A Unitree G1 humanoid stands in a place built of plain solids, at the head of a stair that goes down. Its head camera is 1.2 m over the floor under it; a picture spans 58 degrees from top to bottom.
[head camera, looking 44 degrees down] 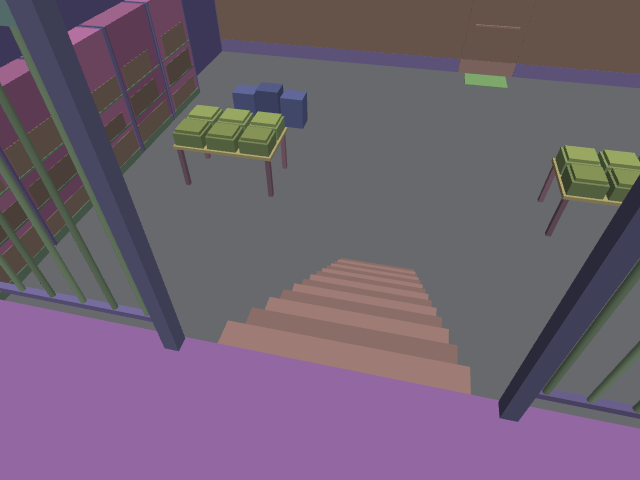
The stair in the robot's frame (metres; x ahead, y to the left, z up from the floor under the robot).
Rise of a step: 0.20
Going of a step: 0.22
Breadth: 0.92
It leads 13 degrees to the right of straight ahead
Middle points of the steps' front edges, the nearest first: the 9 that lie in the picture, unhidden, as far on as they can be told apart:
0.68 -0.04 0.00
0.90 -0.09 -0.20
1.11 -0.14 -0.39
1.33 -0.18 -0.59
1.54 -0.23 -0.79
1.75 -0.28 -0.98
1.97 -0.33 -1.18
2.18 -0.38 -1.38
2.39 -0.42 -1.58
